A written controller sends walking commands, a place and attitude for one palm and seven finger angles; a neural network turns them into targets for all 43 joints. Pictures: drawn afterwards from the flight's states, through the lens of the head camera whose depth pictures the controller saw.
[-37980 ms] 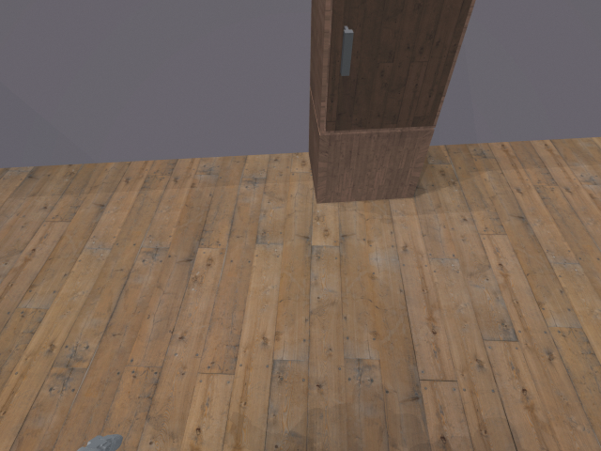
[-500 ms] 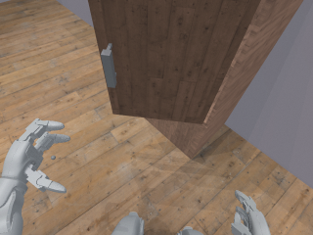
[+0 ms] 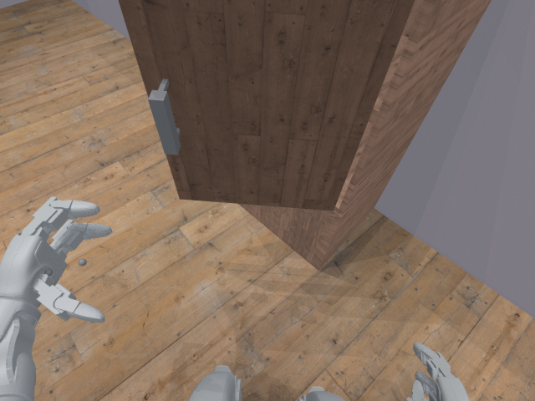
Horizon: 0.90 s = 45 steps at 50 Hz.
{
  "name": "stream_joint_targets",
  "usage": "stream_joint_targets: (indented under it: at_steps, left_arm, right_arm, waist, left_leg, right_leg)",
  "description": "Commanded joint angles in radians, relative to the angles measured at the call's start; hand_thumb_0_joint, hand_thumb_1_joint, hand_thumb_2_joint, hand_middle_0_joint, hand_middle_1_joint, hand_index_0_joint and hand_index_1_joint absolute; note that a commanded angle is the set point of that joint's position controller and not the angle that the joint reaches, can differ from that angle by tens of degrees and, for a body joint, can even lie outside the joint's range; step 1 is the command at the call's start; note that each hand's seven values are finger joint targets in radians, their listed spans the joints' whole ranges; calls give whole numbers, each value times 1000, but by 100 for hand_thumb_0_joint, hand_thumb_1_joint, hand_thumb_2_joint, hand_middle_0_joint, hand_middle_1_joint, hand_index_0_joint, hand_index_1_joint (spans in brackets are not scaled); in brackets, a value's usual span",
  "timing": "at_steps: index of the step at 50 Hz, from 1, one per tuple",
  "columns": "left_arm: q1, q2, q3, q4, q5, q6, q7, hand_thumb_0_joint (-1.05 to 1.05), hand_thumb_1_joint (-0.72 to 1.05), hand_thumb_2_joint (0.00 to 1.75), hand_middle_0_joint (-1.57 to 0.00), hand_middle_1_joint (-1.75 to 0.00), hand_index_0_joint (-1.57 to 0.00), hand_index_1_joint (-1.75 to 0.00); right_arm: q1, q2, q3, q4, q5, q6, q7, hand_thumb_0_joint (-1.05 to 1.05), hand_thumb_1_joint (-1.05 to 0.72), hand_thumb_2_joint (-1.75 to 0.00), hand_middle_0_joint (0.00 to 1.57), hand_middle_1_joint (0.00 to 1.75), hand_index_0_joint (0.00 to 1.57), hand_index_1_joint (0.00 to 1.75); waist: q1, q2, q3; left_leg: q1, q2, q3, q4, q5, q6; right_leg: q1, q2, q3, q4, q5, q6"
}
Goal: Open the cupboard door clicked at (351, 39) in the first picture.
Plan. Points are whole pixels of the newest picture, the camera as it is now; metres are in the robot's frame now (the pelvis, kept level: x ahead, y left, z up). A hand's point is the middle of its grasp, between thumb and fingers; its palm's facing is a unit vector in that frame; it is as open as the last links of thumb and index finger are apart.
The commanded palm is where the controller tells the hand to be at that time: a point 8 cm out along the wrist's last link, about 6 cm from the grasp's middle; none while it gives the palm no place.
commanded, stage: raise the hand with hooked fingers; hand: left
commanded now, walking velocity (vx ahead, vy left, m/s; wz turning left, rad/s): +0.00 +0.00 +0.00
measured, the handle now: (168, 117) +0.60 +0.22 +0.04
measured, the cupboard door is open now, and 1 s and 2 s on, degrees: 40 40 40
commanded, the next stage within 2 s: move the hooked fingers beside the handle in 0.16 s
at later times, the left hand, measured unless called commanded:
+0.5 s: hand (89, 241) +0.32 +0.27 +0.05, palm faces +0.00 -1.00 -0.03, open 14.0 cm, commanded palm +0.30 +0.32 +0.06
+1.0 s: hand (107, 190) +0.41 +0.28 +0.05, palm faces -0.03 -1.00 -0.01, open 14.0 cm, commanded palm +0.39 +0.32 +0.05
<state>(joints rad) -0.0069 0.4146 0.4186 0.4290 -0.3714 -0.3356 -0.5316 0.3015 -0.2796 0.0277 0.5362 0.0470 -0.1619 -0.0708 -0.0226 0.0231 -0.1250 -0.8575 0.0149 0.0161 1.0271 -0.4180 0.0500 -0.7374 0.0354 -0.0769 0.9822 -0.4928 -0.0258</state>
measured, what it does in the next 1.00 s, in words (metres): stands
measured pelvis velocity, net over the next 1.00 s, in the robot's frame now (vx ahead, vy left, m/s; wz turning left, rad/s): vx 0.00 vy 0.01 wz -0.02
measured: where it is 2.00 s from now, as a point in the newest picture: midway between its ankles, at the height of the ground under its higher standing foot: outside the picture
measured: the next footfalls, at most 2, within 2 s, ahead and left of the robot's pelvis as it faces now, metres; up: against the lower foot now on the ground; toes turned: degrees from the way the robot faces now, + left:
none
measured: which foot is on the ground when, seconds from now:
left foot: down 0.00-1.00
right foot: down 0.00-1.00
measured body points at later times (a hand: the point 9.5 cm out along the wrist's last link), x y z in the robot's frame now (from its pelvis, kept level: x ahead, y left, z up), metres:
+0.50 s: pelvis +0.00 -0.01 -0.01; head +0.07 +0.01 +0.44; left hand +0.31 +0.32 +0.06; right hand +0.15 -0.27 -0.09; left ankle +0.05 +0.09 -0.67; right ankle -0.01 -0.11 -0.67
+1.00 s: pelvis +0.00 +0.01 -0.01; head +0.10 +0.03 +0.42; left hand +0.40 +0.33 +0.05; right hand +0.07 -0.27 -0.11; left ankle +0.05 +0.09 -0.67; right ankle -0.01 -0.11 -0.67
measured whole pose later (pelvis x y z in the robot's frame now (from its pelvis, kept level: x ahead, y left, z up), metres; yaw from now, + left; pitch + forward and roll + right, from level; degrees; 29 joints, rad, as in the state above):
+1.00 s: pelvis +0.00 +0.01 -0.01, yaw -1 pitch +19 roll -4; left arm -0.53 0.55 0.47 0.92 -0.25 -0.38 -0.54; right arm 0.34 -0.28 0.03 0.61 0.04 -0.06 -0.07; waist -0.08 0.02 -0.13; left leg -0.99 0.02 0.02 1.09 -0.44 0.06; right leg -0.87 0.04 -0.07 1.04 -0.50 -0.02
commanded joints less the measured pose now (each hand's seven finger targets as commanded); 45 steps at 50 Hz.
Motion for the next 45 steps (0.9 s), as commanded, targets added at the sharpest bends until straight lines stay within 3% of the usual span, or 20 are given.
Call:
stream_joint_targets:
  at_steps: [1,3,5,7,13,14,16,18,21,23,27,30,31,33,36,37,41,42,43,45]
  left_arm:
    - [-174,270,101,-199,-24,-68,7,0,-50,30,-30,-120,-30,-120]
    - [-167,258,98,-181,-28,-61,3,0,-50,30,-30,-120,-30,-120]
    - [-184,259,91,-206,-28,-64,2,0,-50,30,-30,-120,-30,-120]
    - [-172,259,94,-187,-27,-59,3,0,-50,30,-30,-120,-30,-120]
    - [-175,245,84,-165,-29,-52,1,0,-50,30,-30,-120,-30,-120]
    - [-225,286,114,-144,-26,-53,5,0,-50,30,-30,-120,-30,-120]
    - [-325,304,112,-102,-18,-58,0,0,-50,30,-30,-120,-30,-120]
    - [-384,302,98,-69,-10,-69,-12,0,-50,30,-30,-120,-30,-120]
    - [-469,330,94,-40,-4,-75,-31,0,-50,30,-30,-120,-30,-120]
    - [-473,342,97,-8,8,-67,-39,0,-50,30,-30,-120,-30,-120]
    - [-527,381,121,100,17,-44,-42,0,-50,30,-30,-120,-30,-120]
    - [-554,387,124,113,24,-49,-37,0,-50,30,-30,-120,-30,-120]
    - [-546,420,158,122,22,-55,-35,0,-50,30,-30,-120,-30,-120]
    - [-567,402,137,130,32,-60,-34,0,-50,30,-30,-120,-30,-120]
    - [-638,402,124,177,40,-69,-32,0,-50,30,-30,-120,-30,-120]
    - [-643,427,147,203,46,-70,-31,0,-50,30,-30,-120,-30,-120]
    - [-791,400,89,205,70,-93,-23,0,-50,30,-30,-120,-30,-120]
    - [-790,419,105,212,77,-97,-18,0,-50,30,-30,-120,-30,-120]
    - [-804,405,89,247,82,-94,-15,0,-50,30,-30,-120,-30,-120]
    - [-844,436,109,281,92,-100,-4,0,-50,30,-30,-120,-30,-120]
  right_arm:
    - [-19,-151,-64,-130,-2,-52,-11,0,-90,-90,20,30,20,30]
    - [-24,-148,-62,-129,1,-48,-12,0,-90,-90,20,30,20,30]
    - [-26,-146,-61,-128,2,-50,-14,0,-90,-90,20,30,20,30]
    - [-23,-145,-60,-129,2,-48,-13,0,-90,-90,20,30,20,30]
    - [-27,-143,-57,-127,3,-48,-15,0,-90,-90,20,30,20,30]
    - [-23,-150,-57,-116,1,-45,-19,0,-90,-90,20,30,20,30]
    - [-16,-153,-55,-99,0,-42,-26,0,-90,-90,20,30,20,30]
    - [-17,-150,-53,-92,3,-44,-30,0,-90,-90,20,30,20,30]
    - [-6,-157,-53,-77,2,-44,-35,0,-90,-90,20,30,20,30]
    - [2,-159,-55,-74,3,-40,-34,0,-90,-90,20,30,20,30]
    - [18,-165,-53,-66,2,-22,-29,0,-90,-90,20,30,20,30]
    - [28,-165,-58,-70,1,-11,-22,0,-90,-90,20,30,20,30]
    - [37,-168,-61,-71,-1,-8,-20,0,-90,-90,20,30,20,30]
    - [43,-166,-61,-72,0,2,-14,0,-90,-90,20,30,20,30]
    - [60,-173,-63,-59,-2,13,-13,0,-90,-90,20,30,20,30]
    - [68,-178,-65,-53,-4,18,-12,0,-90,-90,20,30,20,30]
    - [88,-183,-69,-33,-5,32,-14,0,-90,-90,20,30,20,30]
    - [98,-188,-72,-28,-9,37,-14,0,-90,-90,20,30,20,30]
    - [100,-188,-70,-24,-8,43,-13,0,-90,-90,20,30,20,30]
    - [110,-192,-70,-12,-11,51,-13,0,-90,-90,20,30,20,30]
  waist:
    - [12,77,-247]
    - [14,55,-253]
    - [15,97,-258]
    - [11,63,-257]
    - [7,55,-231]
    - [2,32,-225]
    - [-16,23,-211]
    - [-15,74,-237]
    - [-18,78,-278]
    - [-11,102,-310]
    - [-15,52,-294]
    - [-7,84,-320]
    - [3,71,-339]
    - [-6,92,-344]
    - [-26,73,-319]
    - [-21,71,-333]
    - [-52,134,-344]
    - [-43,137,-377]
    - [-54,122,-361]
    - [-50,117,-371]
  left_leg:
    - [276,0,-66,-141,190,-17]
    - [262,-3,-61,-140,188,-15]
    - [274,-3,-62,-140,187,-17]
    - [267,-2,-57,-133,196,-13]
    - [247,-3,-56,-129,179,-13]
    - [222,-1,-56,-122,169,-12]
    - [188,1,-53,-96,146,-9]
    - [203,0,-50,-92,146,-12]
    - [223,4,-59,-85,161,-9]
    - [245,4,-58,-88,192,-11]
    - [193,5,-52,-76,192,-8]
    - [211,5,-53,-80,215,-10]
    - [213,5,-56,-75,239,-10]
    - [231,6,-55,-79,249,-12]
    - [220,9,-62,-74,232,-9]
    - [220,12,-63,-77,224,-11]
    - [305,20,-91,-80,239,-16]
    - [336,24,-100,-86,241,-22]
    - [329,24,-102,-86,222,-21]
    - [324,25,-110,-85,233,-23]
  right_leg:
    - [38,12,52,-139,189,-5]
    - [57,9,59,-143,195,0]
    - [49,5,56,-143,193,-2]
    - [58,9,63,-145,208,1]
    - [47,8,66,-147,198,4]
    - [49,5,69,-145,190,6]
    - [31,6,86,-142,164,6]
    - [25,0,93,-136,159,4]
    - [21,5,89,-124,168,-2]
    - [20,2,84,-116,202,-2]
    - [26,3,87,-113,213,1]
    - [22,3,79,-103,232,-1]
    - [39,8,77,-94,251,-6]
    - [19,9,72,-93,261,-2]
    - [-21,14,64,-88,234,-4]
    - [-23,13,63,-88,224,-3]
    - [-122,15,45,-77,188,-11]
    - [-131,15,42,-79,176,-10]
    - [-143,14,42,-83,163,-8]
    - [-141,12,37,-75,165,-10]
